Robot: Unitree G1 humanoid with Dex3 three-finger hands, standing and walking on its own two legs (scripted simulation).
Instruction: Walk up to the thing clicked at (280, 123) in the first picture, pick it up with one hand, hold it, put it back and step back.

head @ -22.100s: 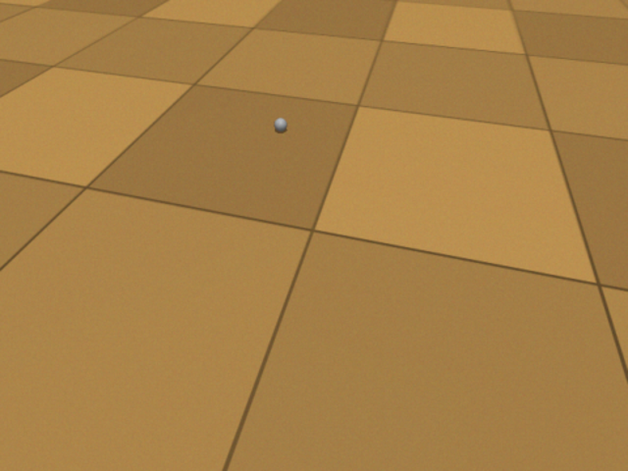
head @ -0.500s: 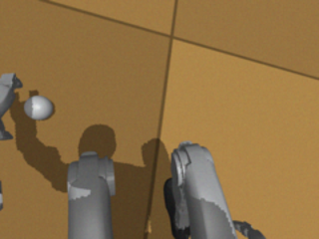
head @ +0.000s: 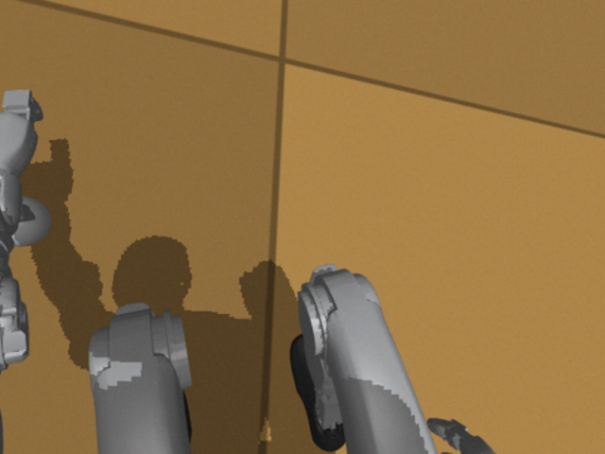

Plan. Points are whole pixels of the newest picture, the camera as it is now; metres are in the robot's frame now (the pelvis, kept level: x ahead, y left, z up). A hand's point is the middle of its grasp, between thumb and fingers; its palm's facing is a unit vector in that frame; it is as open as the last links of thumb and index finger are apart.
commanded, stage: approach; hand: left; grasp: from above
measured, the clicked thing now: (20, 221) +0.47 +0.33 -0.29
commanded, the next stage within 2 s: rest palm in 0.42 s
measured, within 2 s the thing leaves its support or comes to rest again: neither
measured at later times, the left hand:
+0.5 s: hand out of the picture +0.41 +0.33 -0.20, palm faces -0.45 -0.11 -0.89, open 13.8 cm
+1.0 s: hand (10, 220) +0.45 +0.32 -0.22, palm faces -0.51 -0.13 -0.85, open 13.9 cm
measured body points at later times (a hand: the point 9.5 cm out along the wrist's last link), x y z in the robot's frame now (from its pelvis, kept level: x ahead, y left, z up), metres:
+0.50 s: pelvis -0.01 +0.00 -0.01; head +0.23 +0.10 +0.36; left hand +0.43 +0.34 -0.15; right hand +0.06 -0.28 -0.10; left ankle +0.06 +0.12 -0.30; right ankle +0.10 -0.14 -0.30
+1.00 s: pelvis -0.01 +0.00 -0.01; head +0.26 +0.10 +0.34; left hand +0.47 +0.32 -0.17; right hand +0.02 -0.26 -0.09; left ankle +0.06 +0.12 -0.30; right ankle +0.10 -0.14 -0.30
